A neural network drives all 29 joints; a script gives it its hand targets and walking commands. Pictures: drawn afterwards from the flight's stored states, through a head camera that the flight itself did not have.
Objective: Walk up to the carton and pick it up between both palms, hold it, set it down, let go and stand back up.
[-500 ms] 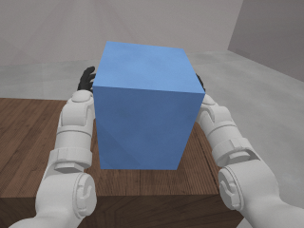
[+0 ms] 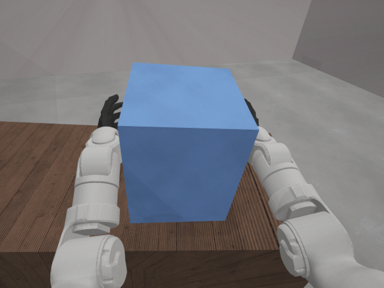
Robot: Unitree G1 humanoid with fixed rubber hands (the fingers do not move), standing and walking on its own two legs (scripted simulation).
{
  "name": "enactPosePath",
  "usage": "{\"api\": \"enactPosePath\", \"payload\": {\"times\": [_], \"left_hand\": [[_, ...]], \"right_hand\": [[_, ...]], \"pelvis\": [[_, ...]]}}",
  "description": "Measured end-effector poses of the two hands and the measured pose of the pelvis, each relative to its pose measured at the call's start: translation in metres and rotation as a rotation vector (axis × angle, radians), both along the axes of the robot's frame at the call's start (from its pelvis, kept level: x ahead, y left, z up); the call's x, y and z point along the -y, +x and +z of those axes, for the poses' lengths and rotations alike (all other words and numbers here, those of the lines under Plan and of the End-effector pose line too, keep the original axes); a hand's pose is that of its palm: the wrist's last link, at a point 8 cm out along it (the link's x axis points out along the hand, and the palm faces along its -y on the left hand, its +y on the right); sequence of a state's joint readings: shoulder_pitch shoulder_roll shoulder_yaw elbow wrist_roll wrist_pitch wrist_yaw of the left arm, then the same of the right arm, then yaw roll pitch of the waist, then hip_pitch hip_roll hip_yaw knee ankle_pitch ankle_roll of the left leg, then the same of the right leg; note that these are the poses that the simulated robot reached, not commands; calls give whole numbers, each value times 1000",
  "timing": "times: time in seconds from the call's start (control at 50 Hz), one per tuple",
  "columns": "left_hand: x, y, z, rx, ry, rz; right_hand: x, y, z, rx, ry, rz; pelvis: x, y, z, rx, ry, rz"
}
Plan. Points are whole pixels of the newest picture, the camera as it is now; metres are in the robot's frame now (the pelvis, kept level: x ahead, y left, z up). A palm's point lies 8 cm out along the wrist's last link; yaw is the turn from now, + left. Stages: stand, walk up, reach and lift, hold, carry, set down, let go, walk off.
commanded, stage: set down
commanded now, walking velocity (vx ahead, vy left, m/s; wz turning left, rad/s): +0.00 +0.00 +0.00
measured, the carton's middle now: (180, 144) +0.37 +0.03 +0.18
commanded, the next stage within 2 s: none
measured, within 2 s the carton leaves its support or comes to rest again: rests again in 1.84 s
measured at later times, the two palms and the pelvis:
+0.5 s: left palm (106, 146) +0.37 +0.19 +0.16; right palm (240, 142) +0.40 -0.10 +0.17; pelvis -0.01 -0.01 +0.00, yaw -1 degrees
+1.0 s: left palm (111, 157) +0.37 +0.18 +0.13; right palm (237, 152) +0.41 -0.11 +0.13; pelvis -0.01 -0.02 +0.00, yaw -1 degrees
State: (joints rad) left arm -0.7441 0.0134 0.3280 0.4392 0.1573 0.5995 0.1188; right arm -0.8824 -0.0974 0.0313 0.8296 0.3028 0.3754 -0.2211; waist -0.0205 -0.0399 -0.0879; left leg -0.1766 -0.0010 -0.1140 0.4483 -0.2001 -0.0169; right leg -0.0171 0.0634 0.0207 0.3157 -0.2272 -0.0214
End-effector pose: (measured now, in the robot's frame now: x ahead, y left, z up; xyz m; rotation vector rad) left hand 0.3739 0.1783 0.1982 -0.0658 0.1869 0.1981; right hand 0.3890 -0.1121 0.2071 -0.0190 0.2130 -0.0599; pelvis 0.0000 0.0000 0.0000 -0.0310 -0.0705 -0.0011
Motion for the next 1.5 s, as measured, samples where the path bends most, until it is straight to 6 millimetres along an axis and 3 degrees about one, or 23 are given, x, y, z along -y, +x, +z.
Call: {"api": "enactPosePath", "payload": {"times": [0.54, 0.88, 1.5], "left_hand": [[-7, -3, -37, -48, 7, 53], [-3, 1, -64, -77, -8, 66], [-6, -2, -94, -82, -12, 88]], "right_hand": [[-8, 10, -39, -39, -9, 49], [-4, 17, -66, -68, -15, 58], [-8, 18, -100, -72, -26, 83]], "pelvis": [[8, -12, 1, -68, 5, -8], [16, -11, 1, -128, 10, -17], [13, -8, 1, -186, 8, -20]]}}
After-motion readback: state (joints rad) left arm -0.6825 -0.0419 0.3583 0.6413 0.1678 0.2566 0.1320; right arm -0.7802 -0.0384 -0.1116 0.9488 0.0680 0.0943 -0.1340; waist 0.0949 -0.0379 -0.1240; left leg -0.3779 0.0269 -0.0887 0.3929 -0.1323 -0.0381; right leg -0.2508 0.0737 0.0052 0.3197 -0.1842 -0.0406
